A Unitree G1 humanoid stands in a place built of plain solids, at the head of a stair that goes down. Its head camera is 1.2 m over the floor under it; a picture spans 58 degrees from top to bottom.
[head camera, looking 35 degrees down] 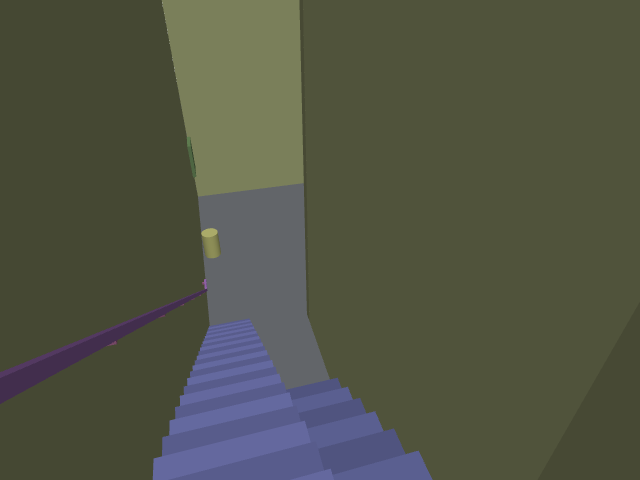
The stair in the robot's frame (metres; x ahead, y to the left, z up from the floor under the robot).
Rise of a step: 0.19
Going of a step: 0.23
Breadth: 0.79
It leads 15 degrees to the left of straight ahead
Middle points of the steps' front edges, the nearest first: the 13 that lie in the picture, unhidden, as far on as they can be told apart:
1.03 0.40 -0.76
1.26 0.46 -0.96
1.49 0.52 -1.15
1.71 0.59 -1.34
1.94 0.65 -1.53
2.17 0.71 -1.72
2.39 0.77 -1.91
2.62 0.84 -2.10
2.85 0.90 -2.30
3.07 0.96 -2.49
3.30 1.02 -2.68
3.52 1.08 -2.87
3.75 1.15 -3.06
